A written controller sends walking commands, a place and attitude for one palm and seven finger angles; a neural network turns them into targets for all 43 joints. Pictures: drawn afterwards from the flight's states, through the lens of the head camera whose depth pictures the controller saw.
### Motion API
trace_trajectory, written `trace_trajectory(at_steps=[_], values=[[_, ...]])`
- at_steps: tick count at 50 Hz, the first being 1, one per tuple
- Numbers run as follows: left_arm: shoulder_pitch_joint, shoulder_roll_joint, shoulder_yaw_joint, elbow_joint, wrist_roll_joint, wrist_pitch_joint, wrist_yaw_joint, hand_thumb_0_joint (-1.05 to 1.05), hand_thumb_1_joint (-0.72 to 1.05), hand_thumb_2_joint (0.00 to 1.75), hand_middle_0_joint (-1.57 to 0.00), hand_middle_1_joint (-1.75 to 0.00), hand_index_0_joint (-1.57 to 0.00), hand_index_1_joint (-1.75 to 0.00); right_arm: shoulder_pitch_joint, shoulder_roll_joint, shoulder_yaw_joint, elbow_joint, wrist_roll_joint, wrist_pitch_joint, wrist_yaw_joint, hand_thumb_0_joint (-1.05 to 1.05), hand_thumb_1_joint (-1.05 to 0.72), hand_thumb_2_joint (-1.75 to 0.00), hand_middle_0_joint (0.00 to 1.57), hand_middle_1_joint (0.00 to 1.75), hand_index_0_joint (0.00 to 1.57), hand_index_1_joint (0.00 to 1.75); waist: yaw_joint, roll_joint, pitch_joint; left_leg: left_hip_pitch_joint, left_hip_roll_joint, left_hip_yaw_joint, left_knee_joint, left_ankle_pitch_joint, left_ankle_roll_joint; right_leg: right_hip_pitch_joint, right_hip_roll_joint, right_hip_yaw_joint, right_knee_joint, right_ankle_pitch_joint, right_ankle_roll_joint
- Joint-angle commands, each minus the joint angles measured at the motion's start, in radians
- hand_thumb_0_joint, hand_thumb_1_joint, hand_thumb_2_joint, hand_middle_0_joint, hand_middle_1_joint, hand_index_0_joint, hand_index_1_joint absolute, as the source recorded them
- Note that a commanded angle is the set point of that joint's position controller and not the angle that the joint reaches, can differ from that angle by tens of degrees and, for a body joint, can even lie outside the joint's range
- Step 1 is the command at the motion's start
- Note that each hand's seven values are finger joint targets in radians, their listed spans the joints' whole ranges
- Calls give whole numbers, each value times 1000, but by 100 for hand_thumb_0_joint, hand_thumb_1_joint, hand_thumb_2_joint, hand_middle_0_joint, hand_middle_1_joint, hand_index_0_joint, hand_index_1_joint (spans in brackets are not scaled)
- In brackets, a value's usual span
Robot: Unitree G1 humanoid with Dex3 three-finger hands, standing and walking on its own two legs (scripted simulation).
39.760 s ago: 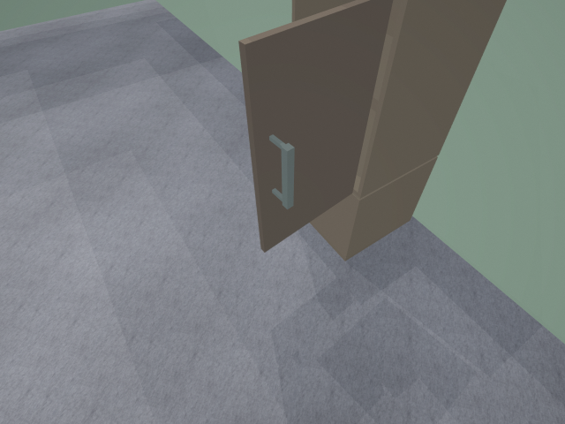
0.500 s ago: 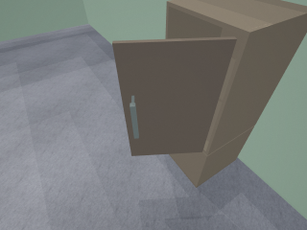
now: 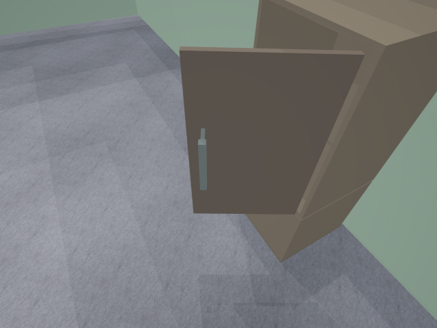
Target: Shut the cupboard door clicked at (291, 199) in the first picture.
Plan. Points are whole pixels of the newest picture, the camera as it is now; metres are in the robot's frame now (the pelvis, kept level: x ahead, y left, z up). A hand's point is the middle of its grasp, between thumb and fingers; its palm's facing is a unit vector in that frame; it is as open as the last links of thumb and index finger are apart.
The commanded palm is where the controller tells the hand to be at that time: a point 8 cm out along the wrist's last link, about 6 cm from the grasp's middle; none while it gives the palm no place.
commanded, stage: look again from close up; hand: left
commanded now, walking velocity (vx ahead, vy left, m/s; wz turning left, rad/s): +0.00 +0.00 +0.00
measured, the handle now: (203, 160) +0.53 +0.08 -0.04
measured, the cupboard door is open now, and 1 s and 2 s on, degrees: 61 61 61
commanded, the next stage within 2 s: shuffle to correct the standing spot in 0.48 s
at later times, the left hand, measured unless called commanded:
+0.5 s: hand out of the picture +0.07 +0.14 -0.17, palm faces +0.00 -0.98 -0.21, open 7.4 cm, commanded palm none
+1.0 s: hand out of the picture +0.07 +0.10 -0.18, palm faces +0.06 -0.98 -0.19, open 7.4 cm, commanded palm none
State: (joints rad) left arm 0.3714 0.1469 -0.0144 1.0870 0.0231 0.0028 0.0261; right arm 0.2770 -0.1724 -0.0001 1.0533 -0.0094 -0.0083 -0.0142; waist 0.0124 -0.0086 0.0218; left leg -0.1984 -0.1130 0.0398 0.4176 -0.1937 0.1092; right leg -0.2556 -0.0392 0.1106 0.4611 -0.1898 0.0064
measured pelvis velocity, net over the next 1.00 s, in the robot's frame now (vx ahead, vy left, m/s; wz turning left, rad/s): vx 0.09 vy -0.08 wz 0.04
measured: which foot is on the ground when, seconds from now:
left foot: down 0.00-1.00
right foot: down 0.00-1.00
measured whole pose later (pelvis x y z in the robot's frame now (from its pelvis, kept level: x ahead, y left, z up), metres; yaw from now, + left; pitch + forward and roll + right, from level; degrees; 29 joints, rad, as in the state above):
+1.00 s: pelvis +0.09 -0.08 -0.01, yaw +2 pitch +1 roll +0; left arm 0.32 0.16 0.02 1.05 0.02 0.01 0.02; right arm 0.26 -0.15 -0.02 1.10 -0.02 -0.01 -0.05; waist -0.01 -0.01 0.04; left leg -0.18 -0.01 -0.04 0.55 -0.38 0.00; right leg -0.21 0.06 0.02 0.55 -0.36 -0.05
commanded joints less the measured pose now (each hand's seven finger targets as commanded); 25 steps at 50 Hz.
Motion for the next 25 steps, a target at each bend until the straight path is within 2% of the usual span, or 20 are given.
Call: trace_trajectory(at_steps=[1, 2, 6, 11, 13, 16, 17, 20, 22, 25], values=[[34, 96, 13, -35, -1, -23, 9, 0, 90, 90, -20, -30, -20, -30, 16, -125, -24, -40, 2, -21, -9, 0, -90, -90, 20, 30, 20, 30, -10, 7, 73, -80, 206, -229, -195, -260, -43, -27, -19, 36, -59, -81, -44], [32, 98, 13, -34, -1, -25, 10, 0, 90, 90, -20, -30, -20, -30, 19, -120, -23, -39, 3, -22, -9, 0, -90, -90, 20, 30, 20, 30, -11, -11, 72, -76, 204, -226, -187, -233, -42, -20, -22, 33, -60, -61, -45], [22, 98, 10, -31, -4, -28, 11, 0, 90, 90, -20, -30, -20, -30, 19, -116, -20, -27, 4, -28, -11, 0, -90, -90, 20, 30, 20, 30, -14, -18, 61, -53, 196, -204, -164, -166, -48, -17, -29, 42, -65, -34, -41], [9, 107, 14, -31, -6, -30, 12, 0, 90, 90, -20, -30, -20, -30, 16, -111, -17, -19, 4, -40, -14, 0, -90, -90, 20, 30, 20, 30, -10, -3, 20, -13, 192, -176, -124, -8, -49, 24, -36, 37, -50, 63, -37], [1, 111, 14, -35, -7, -30, 14, 0, 90, 90, -20, -30, -20, -30, 14, -109, -16, -17, 5, -40, -16, 0, -90, -90, 20, 30, 20, 30, -10, -10, 24, -7, 189, -162, -104, 48, -50, 29, -38, 39, -50, 88, -36], [-16, 116, 16, -36, -10, -28, 14, 0, 90, 90, -20, -30, -20, -30, 20, -109, -13, -8, 4, -43, -20, 0, -90, -90, 20, 30, 20, 30, -10, 16, 1, 17, 193, -153, -92, 122, -54, 47, -38, 34, -42, 113, -35], [-17, 121, 18, -39, -10, -30, 15, 0, 90, 90, -20, -30, -20, -30, 17, -106, -13, -5, 4, -43, -20, 0, -90, -90, 20, 30, 20, 30, -7, 2, 10, 14, 190, -146, -79, 143, -53, 51, -40, 35, -42, 134, -37], [-31, 128, 19, -40, -11, -31, 15, 0, 90, 90, -20, -30, -20, -30, 15, -108, -13, 0, 3, -43, -21, 0, -90, -90, 20, 30, 20, 30, -10, 2, -5, 32, 188, -139, -67, 162, -57, 62, -45, 42, -41, 167, -40], [-39, 137, 20, -45, -11, -34, 16, 0, 90, 90, -20, -30, -20, -30, 17, -107, -14, 2, 4, -41, -21, 0, -90, -90, 20, 30, 20, 30, -10, -24, 1, 25, 187, -133, -54, 170, -59, 72, -47, 45, -42, 203, -45], [-53, 143, 21, -49, -13, -33, 15, 0, 90, 90, -20, -30, -20, -30, 13, -110, -14, 6, 3, -41, -21, 0, -90, -90, 20, 30, 20, 30, -11, -14, -6, 35, 187, -132, -55, 172, -62, 79, -49, 46, -41, 210, -47]])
